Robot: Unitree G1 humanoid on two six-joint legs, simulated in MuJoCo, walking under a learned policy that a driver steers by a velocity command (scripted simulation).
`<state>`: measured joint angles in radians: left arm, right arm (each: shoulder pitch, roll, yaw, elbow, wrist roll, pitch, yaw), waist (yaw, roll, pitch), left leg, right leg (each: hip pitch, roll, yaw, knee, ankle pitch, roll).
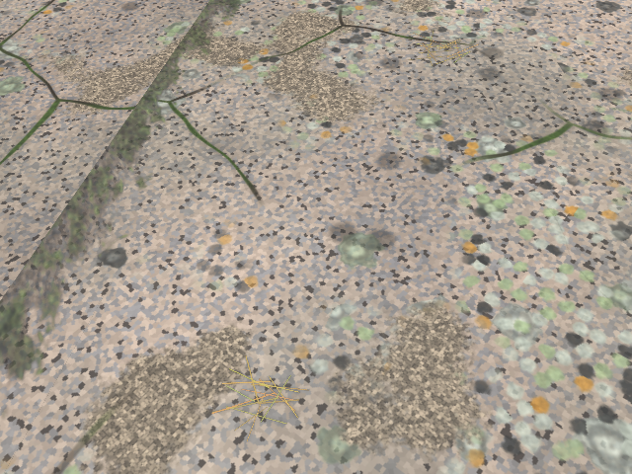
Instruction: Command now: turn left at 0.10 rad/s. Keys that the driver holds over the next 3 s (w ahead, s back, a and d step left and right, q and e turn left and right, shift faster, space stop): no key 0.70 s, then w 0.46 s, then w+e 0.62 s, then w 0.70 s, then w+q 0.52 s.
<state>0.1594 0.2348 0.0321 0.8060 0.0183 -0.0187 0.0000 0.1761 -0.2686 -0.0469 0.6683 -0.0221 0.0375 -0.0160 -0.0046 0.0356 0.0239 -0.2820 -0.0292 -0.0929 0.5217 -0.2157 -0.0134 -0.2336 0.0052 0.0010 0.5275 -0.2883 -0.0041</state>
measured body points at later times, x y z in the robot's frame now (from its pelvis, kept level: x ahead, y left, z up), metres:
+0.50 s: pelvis +0.01 +0.00 +0.00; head +0.02 -0.01 +0.45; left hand +0.11 +0.25 -0.13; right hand +0.12 -0.26 -0.12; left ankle +0.03 +0.13 -0.73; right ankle +0.00 -0.12 -0.73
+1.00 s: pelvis +0.06 +0.03 +0.00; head +0.07 +0.05 +0.45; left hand +0.08 +0.30 -0.15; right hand +0.14 -0.25 -0.12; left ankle +0.07 +0.13 -0.74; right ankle -0.01 -0.12 -0.73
